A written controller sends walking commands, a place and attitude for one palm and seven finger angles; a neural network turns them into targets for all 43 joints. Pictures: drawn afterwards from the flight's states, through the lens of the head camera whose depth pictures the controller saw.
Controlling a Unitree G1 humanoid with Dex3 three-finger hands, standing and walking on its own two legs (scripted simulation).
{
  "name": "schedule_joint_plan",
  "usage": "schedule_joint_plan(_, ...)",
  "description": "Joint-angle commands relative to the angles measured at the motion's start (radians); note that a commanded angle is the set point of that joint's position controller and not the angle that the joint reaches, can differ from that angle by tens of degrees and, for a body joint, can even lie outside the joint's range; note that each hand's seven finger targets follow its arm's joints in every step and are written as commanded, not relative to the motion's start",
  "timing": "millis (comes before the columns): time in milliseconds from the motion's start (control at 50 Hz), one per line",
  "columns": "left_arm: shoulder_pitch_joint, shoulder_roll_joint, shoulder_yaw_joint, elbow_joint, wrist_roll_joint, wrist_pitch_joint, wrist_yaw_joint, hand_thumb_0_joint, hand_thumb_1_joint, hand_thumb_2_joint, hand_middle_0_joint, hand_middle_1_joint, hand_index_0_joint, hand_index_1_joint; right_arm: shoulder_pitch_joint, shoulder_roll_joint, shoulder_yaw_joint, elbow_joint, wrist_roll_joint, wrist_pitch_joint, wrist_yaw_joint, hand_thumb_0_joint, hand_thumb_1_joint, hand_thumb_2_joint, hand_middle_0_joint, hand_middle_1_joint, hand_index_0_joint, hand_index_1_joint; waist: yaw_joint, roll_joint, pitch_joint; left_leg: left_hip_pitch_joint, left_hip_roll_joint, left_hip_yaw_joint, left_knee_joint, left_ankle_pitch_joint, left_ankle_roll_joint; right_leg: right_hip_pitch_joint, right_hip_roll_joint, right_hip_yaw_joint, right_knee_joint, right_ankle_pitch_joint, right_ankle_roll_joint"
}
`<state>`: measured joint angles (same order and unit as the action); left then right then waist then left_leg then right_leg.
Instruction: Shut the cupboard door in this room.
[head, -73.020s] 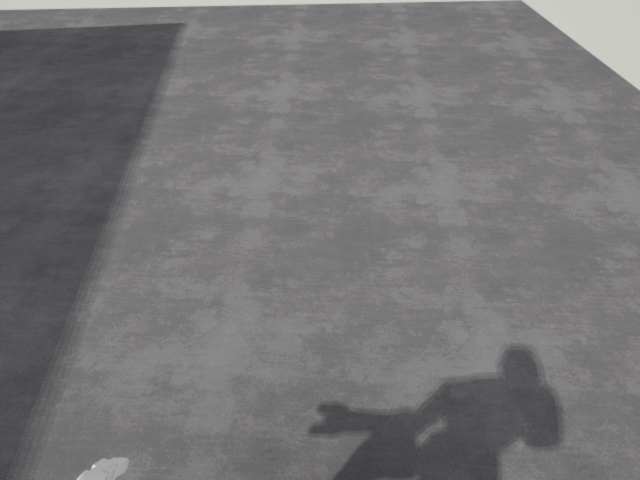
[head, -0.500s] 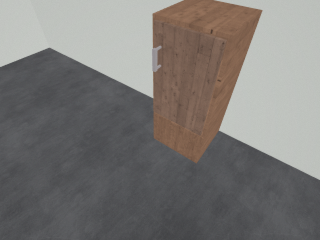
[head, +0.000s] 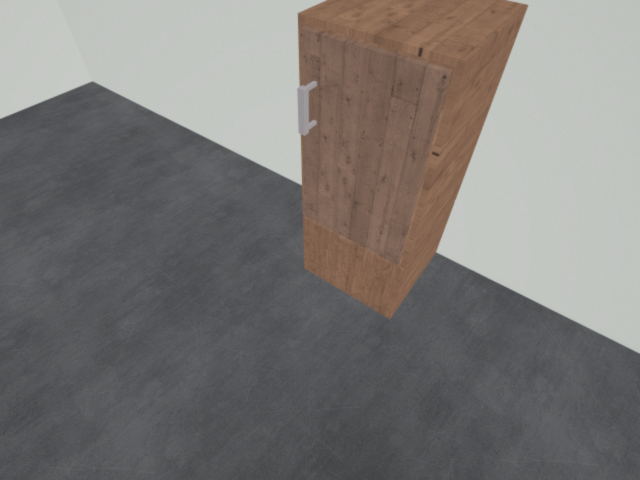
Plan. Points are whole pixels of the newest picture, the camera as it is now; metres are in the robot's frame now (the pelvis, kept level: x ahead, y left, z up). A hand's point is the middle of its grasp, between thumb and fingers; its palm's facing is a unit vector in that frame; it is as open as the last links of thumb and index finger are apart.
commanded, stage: look to check the result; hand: left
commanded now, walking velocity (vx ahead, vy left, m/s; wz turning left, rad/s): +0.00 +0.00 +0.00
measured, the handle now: (308, 108) +0.94 +0.08 -0.02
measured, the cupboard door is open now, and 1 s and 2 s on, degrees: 0 0 0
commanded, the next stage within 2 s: stand and wait in 0.10 s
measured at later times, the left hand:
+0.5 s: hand out of the picture +0.04 +0.20 -0.17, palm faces +0.00 -0.97 -0.26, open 7.3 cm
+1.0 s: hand out of the picture +0.04 +0.20 -0.17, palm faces +0.01 -0.97 -0.26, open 7.3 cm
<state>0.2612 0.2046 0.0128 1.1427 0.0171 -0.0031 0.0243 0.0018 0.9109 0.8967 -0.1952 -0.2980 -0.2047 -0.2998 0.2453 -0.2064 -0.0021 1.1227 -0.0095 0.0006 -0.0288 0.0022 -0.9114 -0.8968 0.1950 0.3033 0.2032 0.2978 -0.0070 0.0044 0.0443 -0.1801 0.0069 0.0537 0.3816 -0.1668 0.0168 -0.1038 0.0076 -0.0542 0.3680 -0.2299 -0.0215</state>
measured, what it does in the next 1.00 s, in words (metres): stands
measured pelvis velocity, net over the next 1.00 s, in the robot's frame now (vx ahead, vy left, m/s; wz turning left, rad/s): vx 0.03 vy -0.01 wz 0.00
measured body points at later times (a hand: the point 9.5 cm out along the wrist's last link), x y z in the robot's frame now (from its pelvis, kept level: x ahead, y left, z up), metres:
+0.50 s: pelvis +0.02 +0.00 +0.00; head +0.02 -0.01 +0.45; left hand +0.04 +0.25 -0.15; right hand +0.05 -0.26 -0.15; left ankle +0.03 +0.11 -0.75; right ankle -0.02 -0.10 -0.75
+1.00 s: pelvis +0.03 -0.01 +0.00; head +0.04 -0.01 +0.45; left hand +0.04 +0.25 -0.15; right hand +0.06 -0.27 -0.15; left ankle +0.03 +0.11 -0.75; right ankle -0.02 -0.10 -0.75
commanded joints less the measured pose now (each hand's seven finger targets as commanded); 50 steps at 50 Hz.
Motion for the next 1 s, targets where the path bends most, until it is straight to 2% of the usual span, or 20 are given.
schedule_joint_plan(0, 0.029, 0.144, 0.025, -0.034, -0.004, -0.019, 0.004, 0.000, 0.900, 0.900, -0.200, -0.300, -0.200, -0.300, 0.019, -0.138, -0.026, -0.036, -0.004, -0.013, -0.004, 0.000, -0.900, -0.900, 0.200, 0.300, 0.200, 0.300, -0.001, -0.007, 0.011, 0.040, 0.106, -0.113, -0.066, 0.082, 0.014, -0.060, -0.120, 0.114, -0.103, 0.081, -0.028)
schedule_joint_plan(40, 0.022, 0.146, 0.025, -0.036, -0.004, -0.019, 0.003, 0.000, 0.900, 0.900, -0.200, -0.300, -0.200, -0.300, 0.007, -0.142, -0.026, -0.036, -0.004, -0.013, -0.004, 0.000, -0.900, -0.900, 0.200, 0.300, 0.200, 0.300, 0.000, -0.004, 0.025, 0.038, 0.105, -0.110, -0.070, 0.080, 0.013, -0.062, -0.121, 0.113, -0.107, 0.084, -0.027)
schedule_joint_plan(260, 0.004, 0.169, 0.028, -0.043, -0.003, -0.023, 0.002, 0.000, 0.900, 0.900, -0.200, -0.300, -0.200, -0.300, -0.023, -0.173, -0.027, -0.041, -0.002, -0.016, -0.003, 0.000, -0.900, -0.900, 0.200, 0.300, 0.200, 0.300, 0.001, -0.004, -0.006, 0.066, 0.111, -0.114, -0.071, 0.125, 0.012, -0.032, -0.123, 0.112, -0.111, 0.139, -0.025)
schedule_joint_plan(280, -0.003, 0.165, 0.026, -0.040, -0.004, -0.021, 0.002, 0.000, 0.900, 0.900, -0.200, -0.300, -0.200, -0.300, -0.028, -0.167, -0.026, -0.038, -0.004, -0.015, -0.003, 0.000, -0.900, -0.900, 0.200, 0.300, 0.200, 0.300, 0.000, -0.003, 0.008, 0.060, 0.111, -0.113, -0.076, 0.116, 0.010, -0.037, -0.125, 0.109, -0.112, 0.132, -0.025)
schedule_joint_plan(420, -0.012, 0.174, 0.029, -0.041, -0.005, -0.021, 0.002, 0.000, 0.900, 0.900, -0.200, -0.300, -0.200, -0.300, -0.030, -0.176, -0.024, -0.038, -0.004, -0.019, -0.004, 0.000, -0.900, -0.900, 0.200, 0.300, 0.200, 0.300, 0.002, 0.005, -0.015, 0.073, 0.113, -0.115, -0.077, 0.159, 0.011, -0.009, -0.126, 0.105, -0.105, 0.171, -0.024)
schedule_joint_plan(460, -0.006, 0.180, 0.031, -0.043, -0.004, -0.023, 0.002, 0.000, 0.900, 0.900, -0.200, -0.300, -0.200, -0.300, -0.030, -0.181, -0.025, -0.040, -0.002, -0.019, -0.005, 0.000, -0.900, -0.900, 0.200, 0.300, 0.200, 0.300, 0.003, -0.018, -0.020, 0.084, 0.115, -0.115, -0.073, 0.174, 0.013, -0.009, -0.126, 0.103, -0.106, 0.194, -0.025)
schedule_joint_plan(600, -0.011, 0.180, 0.029, -0.040, -0.005, -0.021, 0.002, 0.000, 0.900, 0.900, -0.200, -0.300, -0.200, -0.300, -0.032, -0.181, -0.023, -0.036, -0.004, -0.018, -0.004, 0.000, -0.900, -0.900, 0.200, 0.300, 0.200, 0.300, 0.002, 0.002, -0.006, 0.077, 0.113, -0.112, -0.082, 0.158, 0.010, -0.003, -0.128, 0.107, -0.112, 0.180, -0.026)
schedule_joint_plan(660, -0.006, 0.184, 0.032, -0.042, -0.005, -0.023, 0.002, 0.000, 0.900, 0.900, -0.200, -0.300, -0.200, -0.300, -0.031, -0.186, -0.023, -0.038, -0.002, -0.017, -0.004, 0.000, -0.900, -0.900, 0.200, 0.300, 0.200, 0.300, 0.004, -0.014, -0.016, 0.086, 0.113, -0.113, -0.077, 0.164, 0.011, 0.001, -0.127, 0.105, -0.114, 0.190, -0.026)
schedule_joint_plan(800, -0.008, 0.182, 0.031, -0.041, -0.006, -0.023, 0.004, 0.000, 0.900, 0.900, -0.200, -0.300, -0.200, -0.300, -0.025, -0.181, -0.023, -0.033, -0.003, -0.018, -0.006, 0.000, -0.900, -0.900, 0.200, 0.300, 0.200, 0.300, 0.002, -0.006, -0.020, 0.086, 0.114, -0.111, -0.077, 0.181, 0.010, 0.014, -0.131, 0.103, -0.108, 0.215, -0.026)
schedule_joint_plan(940, -0.009, 0.179, 0.029, -0.037, -0.006, -0.022, 0.003, 0.000, 0.900, 0.900, -0.200, -0.300, -0.200, -0.300, -0.029, -0.181, -0.023, -0.033, -0.003, -0.016, -0.006, 0.000, -0.900, -0.900, 0.200, 0.300, 0.200, 0.300, 0.002, -0.005, 0.003, 0.080, 0.111, -0.110, -0.079, 0.159, 0.009, 0.005, -0.131, 0.105, -0.118, 0.199, -0.026)
schedule_joint_plan(980, -0.004, 0.181, 0.030, -0.039, -0.006, -0.023, 0.004, 0.000, 0.900, 0.900, -0.200, -0.300, -0.200, -0.300, -0.028, -0.180, -0.024, -0.032, -0.003, -0.016, -0.005, 0.000, -0.900, -0.900, 0.200, 0.300, 0.200, 0.300, 0.002, -0.014, -0.014, 0.089, 0.113, -0.109, -0.074, 0.170, 0.009, 0.012, -0.135, 0.099, -0.115, 0.218, -0.026)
